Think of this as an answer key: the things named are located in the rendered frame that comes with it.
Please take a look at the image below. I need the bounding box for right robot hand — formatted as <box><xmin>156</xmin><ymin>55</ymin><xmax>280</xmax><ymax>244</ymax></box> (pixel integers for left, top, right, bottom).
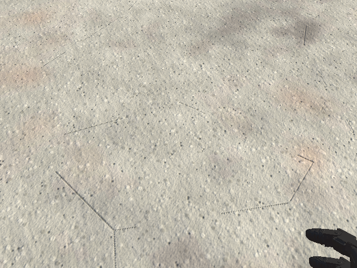
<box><xmin>306</xmin><ymin>228</ymin><xmax>357</xmax><ymax>268</ymax></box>

